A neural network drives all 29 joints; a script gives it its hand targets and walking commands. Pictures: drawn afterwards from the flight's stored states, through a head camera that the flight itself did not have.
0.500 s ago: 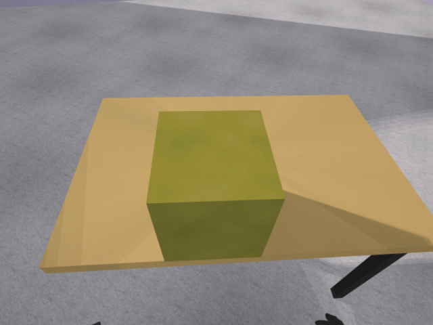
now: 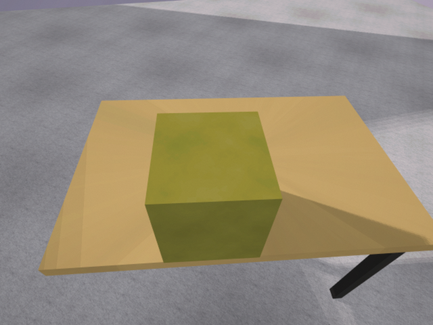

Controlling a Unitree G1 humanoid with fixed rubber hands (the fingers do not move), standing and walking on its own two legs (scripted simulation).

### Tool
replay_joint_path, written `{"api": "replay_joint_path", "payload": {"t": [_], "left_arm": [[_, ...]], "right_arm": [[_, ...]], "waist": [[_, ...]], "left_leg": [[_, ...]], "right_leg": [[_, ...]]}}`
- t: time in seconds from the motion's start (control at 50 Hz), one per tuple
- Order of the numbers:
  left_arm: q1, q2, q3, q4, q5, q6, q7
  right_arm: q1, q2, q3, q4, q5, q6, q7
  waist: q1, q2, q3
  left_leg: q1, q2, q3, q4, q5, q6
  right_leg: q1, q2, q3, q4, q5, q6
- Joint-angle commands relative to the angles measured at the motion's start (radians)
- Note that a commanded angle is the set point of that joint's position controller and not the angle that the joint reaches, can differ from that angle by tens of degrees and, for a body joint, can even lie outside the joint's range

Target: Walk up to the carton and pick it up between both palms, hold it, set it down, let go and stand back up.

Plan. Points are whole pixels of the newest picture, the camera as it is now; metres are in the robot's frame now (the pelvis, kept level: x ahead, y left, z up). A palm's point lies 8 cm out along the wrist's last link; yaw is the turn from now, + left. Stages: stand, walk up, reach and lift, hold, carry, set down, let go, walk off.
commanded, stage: stand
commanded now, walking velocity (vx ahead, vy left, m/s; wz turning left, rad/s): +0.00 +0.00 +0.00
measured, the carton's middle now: (210, 187) +0.42 +0.01 -0.02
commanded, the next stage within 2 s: none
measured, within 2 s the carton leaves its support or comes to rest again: neither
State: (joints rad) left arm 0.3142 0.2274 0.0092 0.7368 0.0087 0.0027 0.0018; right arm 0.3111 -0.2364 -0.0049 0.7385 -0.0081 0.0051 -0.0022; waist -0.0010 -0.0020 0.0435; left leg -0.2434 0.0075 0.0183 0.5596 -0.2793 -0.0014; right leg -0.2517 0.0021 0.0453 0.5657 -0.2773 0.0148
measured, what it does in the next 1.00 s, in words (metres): stands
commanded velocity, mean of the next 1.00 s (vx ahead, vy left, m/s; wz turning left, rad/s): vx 0.00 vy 0.00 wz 0.00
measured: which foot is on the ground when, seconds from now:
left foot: down 0.00-1.00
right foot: down 0.00-1.00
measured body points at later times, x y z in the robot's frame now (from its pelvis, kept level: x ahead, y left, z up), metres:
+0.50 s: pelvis +0.00 +0.00 +0.00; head +0.01 -0.01 +0.45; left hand +0.07 +0.25 -0.13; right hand +0.07 -0.25 -0.13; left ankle +0.01 +0.12 -0.73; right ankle +0.02 -0.13 -0.73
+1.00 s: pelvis +0.00 +0.00 +0.01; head +0.01 -0.01 +0.45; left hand +0.05 +0.25 -0.13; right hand +0.04 -0.26 -0.13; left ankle +0.01 +0.12 -0.73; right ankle +0.02 -0.13 -0.73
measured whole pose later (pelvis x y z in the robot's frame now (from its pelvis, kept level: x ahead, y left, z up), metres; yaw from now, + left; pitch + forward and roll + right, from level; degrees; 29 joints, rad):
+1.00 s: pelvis +0.00 +0.00 +0.01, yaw +0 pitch -3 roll +0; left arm 0.31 0.22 0.00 0.87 0.01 0.00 0.02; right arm 0.32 -0.23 -0.01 0.88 0.00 0.00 -0.02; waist -0.01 0.00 0.05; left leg -0.20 0.01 0.01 0.49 -0.25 -0.01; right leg -0.21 0.00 0.05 0.51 -0.25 0.01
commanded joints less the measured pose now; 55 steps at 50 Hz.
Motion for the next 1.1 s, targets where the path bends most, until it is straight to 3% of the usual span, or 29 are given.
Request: {"api": "replay_joint_path", "payload": {"t": [0.0,0.06,0.12,0.14,0.16,0.2,0.34,0.48,0.56,0.58,0.72,0.74,0.78,0.84,0.92,0.98,1.08], "left_arm": [[0.009,0.141,0.040,-0.086,-0.001,-0.026,0.008],[0.017,0.138,0.039,-0.076,0.004,-0.025,0.009],[0.015,0.144,0.035,-0.066,-0.001,-0.027,0.010],[0.021,0.139,0.037,-0.066,0.002,-0.027,0.011],[0.016,0.139,0.037,-0.061,0.000,-0.027,0.011],[0.014,0.137,0.030,-0.057,0.000,-0.027,0.013],[0.021,0.144,0.032,-0.031,-0.001,-0.028,0.014],[0.022,0.138,0.029,-0.006,0.000,-0.031,0.018],[0.029,0.137,0.030,0.009,-0.001,-0.028,0.018],[0.030,0.148,0.031,0.011,-0.004,-0.027,0.018],[0.026,0.144,0.032,0.037,-0.001,-0.029,0.022],[0.022,0.147,0.031,0.037,-0.003,-0.028,0.023],[0.030,0.136,0.027,0.050,-0.003,-0.027,0.022],[0.026,0.144,0.024,0.061,-0.004,-0.026,0.025],[0.038,0.140,0.025,0.074,-0.002,-0.026,0.027],[0.037,0.147,0.025,0.084,-0.001,-0.024,0.027],[0.032,0.143,0.026,0.107,-0.004,-0.022,0.030]], "right_arm": [[0.009,-0.138,-0.042,-0.087,0.001,-0.028,-0.008],[0.012,-0.134,-0.044,-0.075,0.003,-0.028,-0.010],[0.020,-0.130,-0.042,-0.072,0.004,-0.031,-0.010],[0.013,-0.138,-0.042,-0.069,0.003,-0.030,-0.010],[0.012,-0.140,-0.045,-0.066,0.004,-0.029,-0.010],[0.014,-0.142,-0.045,-0.067,0.005,-0.026,-0.010],[0.021,-0.136,-0.047,-0.034,0.005,-0.024,-0.010],[0.026,-0.138,-0.048,-0.012,0.005,-0.026,-0.014],[0.037,-0.137,-0.049,0.010,0.003,-0.024,-0.015],[0.035,-0.129,-0.046,0.013,0.005,-0.023,-0.015],[0.045,-0.134,-0.048,0.042,0.008,-0.026,-0.018],[0.052,-0.139,-0.047,0.049,0.008,-0.026,-0.019],[0.052,-0.132,-0.044,0.054,0.007,-0.024,-0.020],[0.048,-0.130,-0.040,0.063,0.006,-0.025,-0.021],[0.054,-0.134,-0.045,0.085,0.004,-0.025,-0.023],[0.046,-0.131,-0.041,0.086,0.009,-0.022,-0.023],[0.060,-0.135,-0.039,0.107,0.007,-0.022,-0.025]], "waist": [[0.000,-0.002,-0.015],[-0.002,0.022,0.022],[-0.006,0.001,-0.026],[0.005,0.013,-0.036],[0.002,-0.014,-0.020],[-0.002,0.024,-0.018],[0.003,-0.021,0.006],[-0.003,-0.020,-0.010],[-0.004,0.017,0.002],[-0.001,-0.018,0.025],[-0.008,-0.003,0.010],[-0.010,-0.024,0.006],[-0.008,0.008,0.024],[-0.004,-0.011,0.004],[-0.003,0.007,0.003],[0.001,0.012,0.019],[-0.005,-0.018,0.023]], "left_leg": [[-0.004,0.079,-0.098,-0.123,0.043,0.031],[-0.025,0.080,-0.108,-0.131,0.047,0.033],[-0.016,0.085,-0.111,-0.132,0.066,0.036],[-0.002,0.086,-0.114,-0.133,0.059,0.035],[0.001,0.089,-0.117,-0.133,0.063,0.035],[-0.015,0.085,-0.113,-0.141,0.058,0.035],[-0.011,0.080,-0.107,-0.144,0.049,0.032],[0.033,0.079,-0.098,-0.135,0.085,0.029],[0.006,0.080,-0.102,-0.150,0.041,0.032],[-0.007,0.082,-0.106,-0.160,0.031,0.032],[0.021,0.079,-0.103,-0.154,0.109,0.027],[0.019,0.075,-0.106,-0.158,0.095,0.025],[0.015,0.077,-0.102,-0.165,0.077,0.027],[0.029,0.080,-0.103,-0.163,0.099,0.025],[0.036,0.083,-0.112,-0.170,0.094,0.025],[0.025,0.078,-0.106,-0.184,0.031,0.023],[0.023,0.083,-0.118,-0.190,0.038,0.024]], "right_leg": [[-0.022,-0.071,0.082,-0.113,0.076,-0.039],[-0.024,-0.072,0.088,-0.113,0.083,-0.034],[0.005,-0.072,0.079,-0.104,0.101,-0.036],[0.006,-0.071,0.075,-0.104,0.094,-0.033],[-0.006,-0.072,0.072,-0.108,0.096,-0.033],[-0.003,-0.073,0.080,-0.108,0.093,-0.033],[-0.021,-0.072,0.081,-0.130,0.076,-0.032],[-0.018,-0.079,0.091,-0.136,0.101,-0.032],[-0.018,-0.076,0.085,-0.145,0.067,-0.031],[-0.024,-0.072,0.080,-0.147,0.061,-0.030],[0.007,-0.075,0.085,-0.147,0.130,-0.029],[0.008,-0.075,0.087,-0.157,0.107,-0.030],[-0.004,-0.075,0.089,-0.160,0.097,-0.032],[0.010,-0.077,0.085,-0.159,0.108,-0.030],[0.023,-0.078,0.087,-0.159,0.119,-0.027],[-0.005,-0.079,0.088,-0.168,0.060,-0.028],[0.006,-0.075,0.083,-0.177,0.058,-0.026]]}}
